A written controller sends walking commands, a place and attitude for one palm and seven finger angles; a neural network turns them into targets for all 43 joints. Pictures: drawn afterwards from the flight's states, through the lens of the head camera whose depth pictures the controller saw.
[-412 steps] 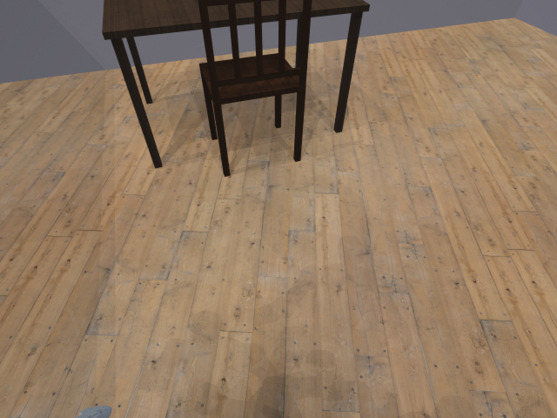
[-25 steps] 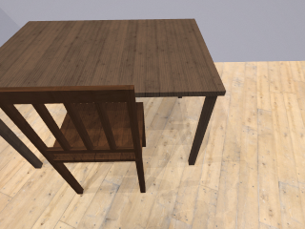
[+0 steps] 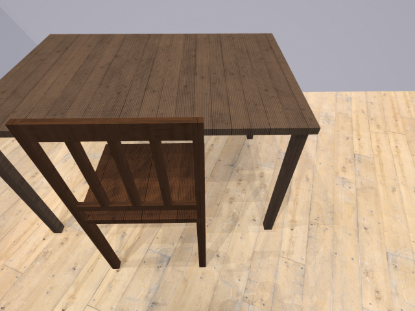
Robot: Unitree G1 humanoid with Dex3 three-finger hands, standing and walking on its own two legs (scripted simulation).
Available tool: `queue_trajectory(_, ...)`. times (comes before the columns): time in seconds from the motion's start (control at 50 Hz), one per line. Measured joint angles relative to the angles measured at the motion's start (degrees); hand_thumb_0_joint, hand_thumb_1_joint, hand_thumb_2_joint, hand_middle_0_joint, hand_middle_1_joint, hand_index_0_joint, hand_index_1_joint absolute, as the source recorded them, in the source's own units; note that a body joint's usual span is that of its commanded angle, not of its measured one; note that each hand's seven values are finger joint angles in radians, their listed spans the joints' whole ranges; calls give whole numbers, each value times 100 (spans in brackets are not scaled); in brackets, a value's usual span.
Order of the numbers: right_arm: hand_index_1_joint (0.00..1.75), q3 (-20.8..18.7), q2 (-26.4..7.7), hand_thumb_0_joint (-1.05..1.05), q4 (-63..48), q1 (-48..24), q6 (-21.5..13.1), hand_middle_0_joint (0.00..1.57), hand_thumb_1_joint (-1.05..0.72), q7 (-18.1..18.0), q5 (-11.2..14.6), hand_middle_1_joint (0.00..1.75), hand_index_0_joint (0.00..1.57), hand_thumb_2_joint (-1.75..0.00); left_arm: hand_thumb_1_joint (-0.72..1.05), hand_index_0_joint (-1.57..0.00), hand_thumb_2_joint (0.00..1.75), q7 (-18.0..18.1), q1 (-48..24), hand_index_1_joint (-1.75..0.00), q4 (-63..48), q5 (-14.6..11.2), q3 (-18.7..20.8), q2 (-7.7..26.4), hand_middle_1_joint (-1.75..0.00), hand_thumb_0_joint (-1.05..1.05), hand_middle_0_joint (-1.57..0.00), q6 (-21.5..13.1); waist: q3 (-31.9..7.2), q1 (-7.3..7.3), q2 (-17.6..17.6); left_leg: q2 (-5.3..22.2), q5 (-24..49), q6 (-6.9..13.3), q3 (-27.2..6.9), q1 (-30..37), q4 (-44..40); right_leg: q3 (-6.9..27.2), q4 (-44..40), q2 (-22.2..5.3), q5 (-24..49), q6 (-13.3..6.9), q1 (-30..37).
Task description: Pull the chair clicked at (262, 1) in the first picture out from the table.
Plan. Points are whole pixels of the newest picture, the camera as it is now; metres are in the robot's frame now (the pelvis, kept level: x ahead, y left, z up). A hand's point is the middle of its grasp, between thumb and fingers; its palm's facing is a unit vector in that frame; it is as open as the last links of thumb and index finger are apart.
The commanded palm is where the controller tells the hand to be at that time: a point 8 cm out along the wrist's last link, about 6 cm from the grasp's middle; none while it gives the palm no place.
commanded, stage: look again from close up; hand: left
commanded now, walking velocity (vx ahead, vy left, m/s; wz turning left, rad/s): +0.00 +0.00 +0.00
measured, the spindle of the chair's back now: (126, 175) +0.48 +0.26 -0.08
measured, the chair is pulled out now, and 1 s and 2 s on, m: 0.00 0.00 0.00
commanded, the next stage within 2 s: raise the hand toward the chair's back in 0.80 s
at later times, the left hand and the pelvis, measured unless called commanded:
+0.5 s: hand out of the picture +0.02 +0.18 -0.17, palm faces +0.02 -0.98 -0.18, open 7.4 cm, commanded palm none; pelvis +0.02 +0.01 +0.00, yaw +0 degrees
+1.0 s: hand out of the picture +0.09 +0.20 -0.13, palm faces +0.19 -0.95 -0.24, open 7.3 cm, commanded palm +0.12 +0.23 -0.07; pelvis +0.02 +0.01 +0.00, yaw +0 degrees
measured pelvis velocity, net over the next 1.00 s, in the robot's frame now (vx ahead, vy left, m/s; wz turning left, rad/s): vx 0.02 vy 0.01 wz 0.00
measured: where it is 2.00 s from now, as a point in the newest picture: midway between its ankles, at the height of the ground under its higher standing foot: outside the picture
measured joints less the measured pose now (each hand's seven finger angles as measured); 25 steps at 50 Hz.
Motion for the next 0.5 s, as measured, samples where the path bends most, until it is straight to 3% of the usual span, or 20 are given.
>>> queue_trajectory(0.2, 30, 65, -7, 1, 137, -83, -70, 20, -92, 13, 28, 30, 20, -90, 91, -20, 90, -13, -68, -30, 26, -16, 6, 169, -30, 1, -20, -7, 112, 17, -64, -123, 96, 92, 68, 119, -285, 73, -153, -113, 40, 109, 48)
queue_trajectory(0.5, 30, 94, -1, 1, 392, -304, -83, 20, -91, -33, 47, 30, 20, -90, 91, -20, 90, 0, -202, -30, 188, -24, -34, 37, -30, 1, -20, -1, 234, 30, -144, -130, -4, 98, 76, 322, -325, 83, -207, -116, -49, 135, 254)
